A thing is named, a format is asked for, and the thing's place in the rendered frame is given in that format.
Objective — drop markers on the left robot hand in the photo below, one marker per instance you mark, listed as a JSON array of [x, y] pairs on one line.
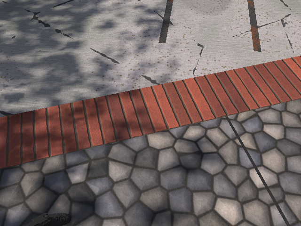
[[55, 219]]

